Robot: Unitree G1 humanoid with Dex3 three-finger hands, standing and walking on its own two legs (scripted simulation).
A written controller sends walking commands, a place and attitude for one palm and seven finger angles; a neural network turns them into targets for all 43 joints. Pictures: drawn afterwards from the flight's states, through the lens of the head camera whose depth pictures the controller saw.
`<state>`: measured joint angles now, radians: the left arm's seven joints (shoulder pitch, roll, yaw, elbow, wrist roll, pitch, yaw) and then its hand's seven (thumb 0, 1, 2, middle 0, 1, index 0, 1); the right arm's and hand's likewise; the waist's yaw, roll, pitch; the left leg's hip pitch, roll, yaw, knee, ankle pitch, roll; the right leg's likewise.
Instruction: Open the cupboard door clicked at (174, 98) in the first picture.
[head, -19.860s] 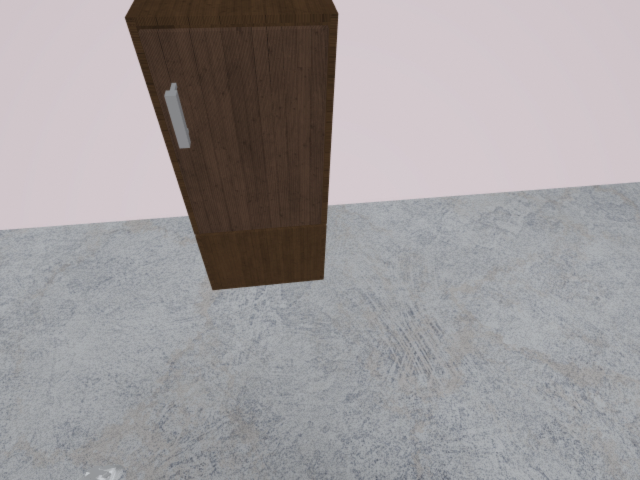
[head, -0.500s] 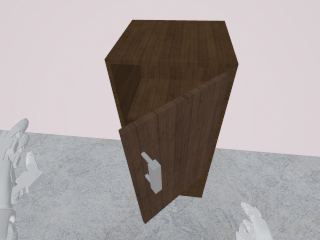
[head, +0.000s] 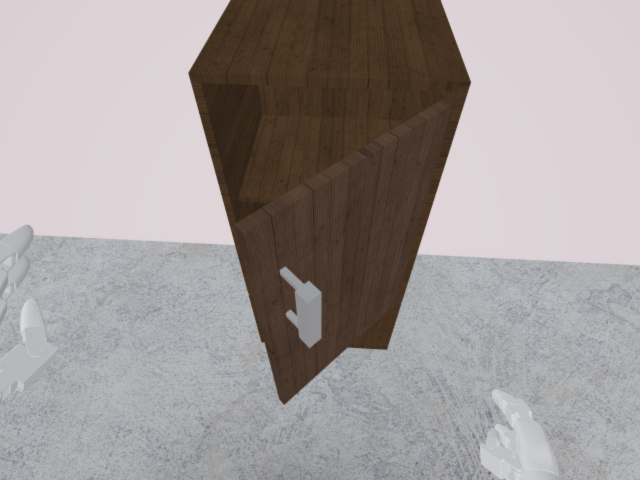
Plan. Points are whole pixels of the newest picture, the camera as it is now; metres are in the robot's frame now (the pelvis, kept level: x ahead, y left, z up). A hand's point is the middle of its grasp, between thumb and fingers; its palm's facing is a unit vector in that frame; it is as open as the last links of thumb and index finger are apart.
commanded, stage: step back with the hand held close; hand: left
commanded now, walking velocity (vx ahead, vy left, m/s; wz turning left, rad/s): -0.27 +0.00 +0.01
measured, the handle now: (299, 306) +0.34 +0.06 -0.01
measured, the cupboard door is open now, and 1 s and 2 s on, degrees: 46 46 46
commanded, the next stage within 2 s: stop stepping back and stand still in 0.78 s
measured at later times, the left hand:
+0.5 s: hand out of the picture +0.11 +0.30 +0.16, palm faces +0.45 -0.77 -0.45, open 7.4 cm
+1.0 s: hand out of the picture +0.03 +0.28 +0.16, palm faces +0.33 -0.81 -0.49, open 7.4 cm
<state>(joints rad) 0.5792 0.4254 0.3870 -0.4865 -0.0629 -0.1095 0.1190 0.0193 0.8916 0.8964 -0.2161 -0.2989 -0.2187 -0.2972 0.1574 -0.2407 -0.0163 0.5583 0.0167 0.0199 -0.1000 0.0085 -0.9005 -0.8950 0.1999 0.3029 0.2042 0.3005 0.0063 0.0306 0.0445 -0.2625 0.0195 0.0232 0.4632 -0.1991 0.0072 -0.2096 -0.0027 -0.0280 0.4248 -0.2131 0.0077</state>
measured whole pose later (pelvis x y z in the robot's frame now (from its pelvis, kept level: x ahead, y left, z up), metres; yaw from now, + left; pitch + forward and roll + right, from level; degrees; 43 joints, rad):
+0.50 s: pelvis -0.09 +0.03 -0.02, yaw +2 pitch -1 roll -4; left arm 0.54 0.42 0.43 -0.56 -0.03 -0.20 0.17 0.02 0.89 0.90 -0.22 -0.30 -0.22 -0.30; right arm 0.21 -0.22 0.01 0.60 0.00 -0.08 -0.10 0.01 -0.90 -0.89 0.20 0.30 0.21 0.30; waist -0.01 0.02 0.07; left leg -0.44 0.02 -0.01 0.59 -0.13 0.05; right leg -0.37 0.03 -0.01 0.60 -0.28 0.02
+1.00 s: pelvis -0.18 +0.02 +0.00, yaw -1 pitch +1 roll -3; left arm 0.59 0.50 0.45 -0.62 -0.07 -0.16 0.14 0.02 0.89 0.90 -0.21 -0.30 -0.22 -0.30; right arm 0.12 -0.17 0.01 0.57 -0.01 -0.12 -0.05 0.01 -0.90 -0.89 0.20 0.30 0.21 0.30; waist 0.00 -0.02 0.05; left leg -0.39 0.03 0.04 0.35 0.01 0.06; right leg -0.32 0.08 0.00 0.83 -0.51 0.00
